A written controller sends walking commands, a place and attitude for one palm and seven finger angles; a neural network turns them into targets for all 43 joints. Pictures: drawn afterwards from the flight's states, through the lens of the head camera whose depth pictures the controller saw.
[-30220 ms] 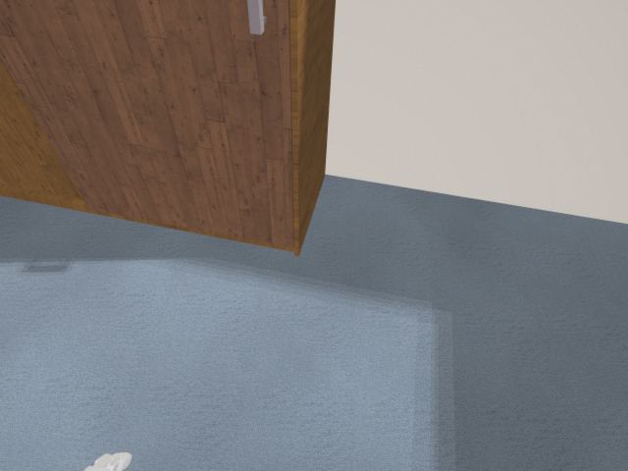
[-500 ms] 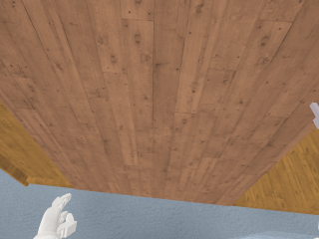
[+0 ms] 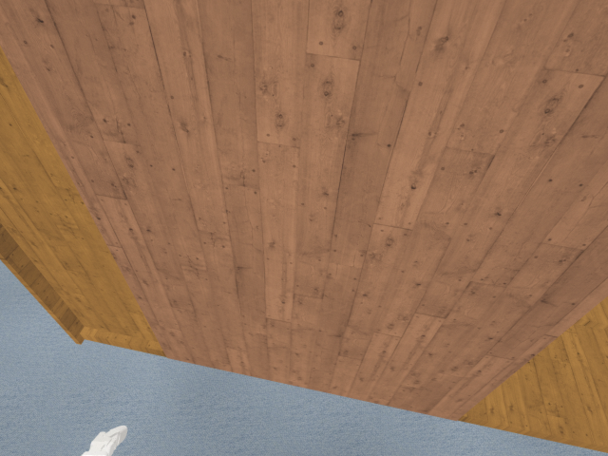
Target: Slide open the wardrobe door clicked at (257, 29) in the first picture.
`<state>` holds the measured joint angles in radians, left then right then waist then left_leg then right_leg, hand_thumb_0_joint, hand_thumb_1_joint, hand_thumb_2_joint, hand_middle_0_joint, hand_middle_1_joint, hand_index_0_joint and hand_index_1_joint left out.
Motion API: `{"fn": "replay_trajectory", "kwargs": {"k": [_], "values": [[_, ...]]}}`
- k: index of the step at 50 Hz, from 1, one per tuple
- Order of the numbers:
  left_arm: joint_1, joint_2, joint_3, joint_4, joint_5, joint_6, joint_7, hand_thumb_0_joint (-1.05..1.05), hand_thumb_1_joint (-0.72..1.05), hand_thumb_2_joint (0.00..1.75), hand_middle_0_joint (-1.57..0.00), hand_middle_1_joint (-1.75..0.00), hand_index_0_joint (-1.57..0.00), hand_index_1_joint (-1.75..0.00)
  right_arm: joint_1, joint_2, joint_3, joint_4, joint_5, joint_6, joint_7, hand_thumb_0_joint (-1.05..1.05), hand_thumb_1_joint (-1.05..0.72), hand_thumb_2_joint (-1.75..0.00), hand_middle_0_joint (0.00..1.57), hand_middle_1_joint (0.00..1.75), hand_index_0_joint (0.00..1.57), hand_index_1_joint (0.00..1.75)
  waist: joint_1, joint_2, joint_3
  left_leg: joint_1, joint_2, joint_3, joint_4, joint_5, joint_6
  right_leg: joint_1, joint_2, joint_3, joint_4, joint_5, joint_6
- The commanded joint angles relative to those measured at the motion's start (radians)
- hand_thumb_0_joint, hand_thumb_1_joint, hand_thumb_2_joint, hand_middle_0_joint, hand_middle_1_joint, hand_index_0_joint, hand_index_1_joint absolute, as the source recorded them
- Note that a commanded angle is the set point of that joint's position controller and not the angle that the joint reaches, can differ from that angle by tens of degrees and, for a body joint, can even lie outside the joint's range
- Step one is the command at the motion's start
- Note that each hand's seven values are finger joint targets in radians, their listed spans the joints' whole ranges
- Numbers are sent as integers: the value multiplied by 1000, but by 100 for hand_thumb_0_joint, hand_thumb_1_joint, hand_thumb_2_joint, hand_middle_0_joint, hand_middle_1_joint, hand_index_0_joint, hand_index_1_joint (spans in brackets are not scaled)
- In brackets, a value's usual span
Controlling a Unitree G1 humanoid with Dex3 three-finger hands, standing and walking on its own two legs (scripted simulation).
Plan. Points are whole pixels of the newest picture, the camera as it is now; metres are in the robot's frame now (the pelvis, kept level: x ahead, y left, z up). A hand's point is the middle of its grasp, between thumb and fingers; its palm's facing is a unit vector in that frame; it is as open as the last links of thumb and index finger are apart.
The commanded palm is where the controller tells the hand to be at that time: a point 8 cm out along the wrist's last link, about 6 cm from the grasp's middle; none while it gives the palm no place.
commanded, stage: stop walking and hold the door there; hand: right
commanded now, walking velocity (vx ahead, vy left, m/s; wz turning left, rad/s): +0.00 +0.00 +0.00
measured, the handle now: out of the picture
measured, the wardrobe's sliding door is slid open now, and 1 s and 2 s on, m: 0.58 0.58 0.58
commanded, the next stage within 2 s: loosen the grip on the handle in 1.62 s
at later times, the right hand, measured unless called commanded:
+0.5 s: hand out of the picture +0.35 -0.38 +0.19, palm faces +0.57 +0.79 -0.22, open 6.1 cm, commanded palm +0.31 -0.40 +0.17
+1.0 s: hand out of the picture +0.35 -0.37 +0.19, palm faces +0.35 +0.93 -0.10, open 6.2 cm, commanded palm +0.32 -0.40 +0.17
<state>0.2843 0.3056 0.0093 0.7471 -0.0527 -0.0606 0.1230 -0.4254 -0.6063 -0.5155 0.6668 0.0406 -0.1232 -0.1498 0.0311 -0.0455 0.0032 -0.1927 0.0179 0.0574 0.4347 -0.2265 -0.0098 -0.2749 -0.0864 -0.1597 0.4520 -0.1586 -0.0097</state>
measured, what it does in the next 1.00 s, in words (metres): steps to the right: left foot, then right foot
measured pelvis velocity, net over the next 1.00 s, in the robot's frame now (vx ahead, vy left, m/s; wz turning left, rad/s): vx -0.04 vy -0.15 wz -0.08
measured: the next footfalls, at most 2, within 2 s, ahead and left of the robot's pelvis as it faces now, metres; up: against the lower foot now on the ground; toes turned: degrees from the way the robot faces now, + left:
left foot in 0.62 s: +0.00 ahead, +0.06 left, +0.00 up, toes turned +7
right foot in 0.86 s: +0.04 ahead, -0.31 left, +0.00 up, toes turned -8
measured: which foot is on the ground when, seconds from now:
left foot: down 0.00-0.38, up 0.40-0.60, down 0.62-0.84, up 0.86-1.00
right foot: down 0.00-0.62, up 0.64-0.84, down 0.86-1.00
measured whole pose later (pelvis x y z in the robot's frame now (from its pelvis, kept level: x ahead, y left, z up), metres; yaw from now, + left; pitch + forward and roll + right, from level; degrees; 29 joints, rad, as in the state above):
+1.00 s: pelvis -0.04 -0.15 -0.02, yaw -4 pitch -3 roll -1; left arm 0.12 0.19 0.00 0.68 -0.04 -0.12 0.07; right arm -0.52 -0.31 -0.22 0.12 0.07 -0.12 -0.13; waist -0.01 0.02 0.23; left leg -0.37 0.06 0.04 0.91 -0.50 -0.04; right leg -0.33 -0.07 -0.07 0.61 -0.22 0.03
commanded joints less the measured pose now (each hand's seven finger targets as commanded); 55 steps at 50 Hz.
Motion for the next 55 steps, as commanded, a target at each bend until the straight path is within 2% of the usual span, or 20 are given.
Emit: {"fn": "replay_trajectory", "kwargs": {"k": [1, 13, 16, 20, 25, 28, 29, 30, 31, 32, 33, 36, 40, 41, 42, 43, 46, 51, 53, 55], "values": [[-93, 146, 45, -146, -5, -48, 9, 0, 90, 90, -20, -30, -20, -30, -270, -332, -24, -141, -26, -50, 3, 0, -90, -90, 45, 140, 45, 140, -16, -3, -142, -41, 95, -105, -100, 32, 13, 97, -86, 144, -91, -82, -25], [-124, 139, 63, -158, 1, -19, -16, 0, 90, 90, -20, -30, -20, -30, -325, -284, 18, -154, -26, -75, 22, 0, -90, -90, 45, 140, 45, 140, -23, 193, -120, -28, 307, -199, -99, 196, 69, 50, 12, 122, 64, -63, -5], [-149, 143, 62, -172, 6, -14, -19, 0, 90, 90, -20, -30, -20, -30, -343, -239, 54, -228, -26, -94, 25, 0, -90, -90, 45, 140, 45, 140, -22, 109, -135, -68, 247, -123, -3, 156, 39, 115, -38, 154, -10, 64, -23], [-179, 125, 44, -209, 4, -28, -24, 0, 90, 90, -20, -30, -20, -30, -338, -160, 122, -383, -18, -126, 22, 0, -90, -90, 45, 140, 45, 140, -33, -202, -195, -169, 73, 26, 363, -269, -8, 154, -189, 347, -162, 136, -103], [-182, 111, 36, -203, 4, -64, -32, 0, 90, 90, -20, -30, -20, -30, -369, -117, 162, -465, -2, -96, 17, 0, -90, -90, 45, 140, 45, 140, -35, -97, -269, -159, 73, 67, 414, -280, -17, 234, -146, 244, -106, 224, -141], [-213, 97, 20, -216, 12, -64, -46, 0, 90, 90, -20, -30, -20, -30, -403, -103, 178, -469, 3, -77, 21, 0, -90, -90, 45, 140, 45, 140, -51, -108, -259, 12, 77, 105, 177, -199, 6, 120, -89, 191, -105, 42, -88], [-222, 97, 15, -223, 18, -57, -50, 0, 90, 90, -20, -30, -20, -30, -402, -128, 162, -465, 3, -77, 21, 0, -90, -90, 45, 140, 45, 140, -62, -75, -245, 101, 119, 63, 44, -110, 32, 40, -62, 190, -32, -14, -64], [-215, 91, 16, -221, 26, -45, -58, 0, 90, 90, -20, -30, -20, -30, -395, -163, 140, -438, -3, -79, 22, 0, -90, -90, 45, 140, 45, 140, -66, 114, -230, 217, 292, -169, -99, -27, 111, -144, 8, 171, 149, -126, -18], [-205, 106, 27, -223, 29, -35, -61, 0, 90, 90, -20, -30, -20, -30, -401, -201, 120, -411, -4, -82, 23, 0, -90, -90, 45, 140, 45, 140, -64, 314, -161, 226, 574, -569, -191, 131, 228, -339, 94, 182, 475, -313, 36], [-173, 125, 33, -195, 29, -49, -65, 0, 90, 90, -20, -30, -20, -30, -434, -157, 127, -403, 17, -81, 23, 0, -90, -90, 45, 140, 45, 140, -54, 253, -152, 133, 631, -529, -161, 266, 236, -335, 47, 324, 689, -313, 51], [-180, 88, 20, -186, 26, -58, -74, 0, 90, 90, -20, -30, -20, -30, -503, -51, 208, -491, 25, -89, 31, 0, -90, -90, 45, 140, 45, 140, -37, 264, -172, 207, 578, -410, -79, 371, 210, -381, 36, 339, 745, -308, 53], [-191, 64, 8, -156, 32, -59, -59, 0, 90, 90, -20, -30, -20, -30, -470, -160, 90, -503, -4, -115, 23, 0, -90, -90, 45, 140, 45, 140, -42, 250, -173, 187, 441, -104, 34, 566, 83, -266, 11, 217, 497, -303, 30], [-264, 11, 10, -191, 29, -56, -37, 0, 90, 90, -20, -30, -20, -30, -457, -7, 211, -693, -2, -108, 30, 0, -90, -90, 45, 140, 45, 140, -28, 128, -205, 17, 322, 31, 204, 502, 23, 150, 121, -42, 35, -1, 38], [-253, 36, 23, -201, 28, -61, -35, 0, 90, 90, -20, -30, -20, -30, -458, 18, 234, -761, 3, -113, 28, 0, -90, -90, 45, 140, 45, 140, -17, 2, -241, -83, 264, 72, 355, 394, 3, 271, 51, -4, 5, 106, 28], [-230, 65, 36, -222, 19, -72, -38, 0, 90, 90, -20, -30, -20, -30, -457, 120, 317, -857, 16, -127, 41, 0, -90, -90, 45, 140, 45, 140, -3, -267, -312, -252, 121, 98, 593, -77, -42, 394, -149, 262, -4, 424, -75], [-194, 61, 35, -232, 8, -83, -48, 0, 90, 90, -20, -30, -20, -30, -497, 176, 373, -917, 20, -145, 56, 0, -90, -90, 45, 140, 45, 140, 1, -309, -342, -285, 42, 37, 743, -460, -32, 373, -253, 394, -26, 593, -175], [-185, 46, 37, -189, 8, -102, -44, 0, 90, 90, -20, -30, -20, -30, -462, 161, 343, -875, 14, -116, 53, 0, -90, -90, 45, 140, 45, 140, 6, -86, -287, -262, 55, -35, 627, -345, -27, 306, -246, 370, 3, 458, -215], [-219, 31, -6, -209, 21, -107, -60, 0, 90, 90, -20, -30, -20, -30, -513, 214, 415, -870, 15, -83, 63, 0, -90, -90, 45, 140, 45, 140, -20, -196, -284, 46, 4, -4, 128, -90, -3, 171, -177, 219, 14, 216, -98], [-206, 22, -11, -212, 28, -95, -55, 0, 90, 90, -20, -30, -20, -30, -477, 153, 363, -808, 5, -71, 58, 0, -90, -90, 45, 140, 45, 140, -18, -30, -274, 96, 90, -128, -5, 105, 27, 92, -103, 162, 88, 36, -43], [-197, 4, -12, -217, 23, -90, -54, 0, 90, 90, -20, -30, -20, -30, -431, 182, 380, -773, 29, -48, 63, 0, -90, -90, 45, 140, 45, 140, -20, 318, -231, 47, 216, -283, -88, 131, 92, 59, 28, 125, 199, -127, 15]]}}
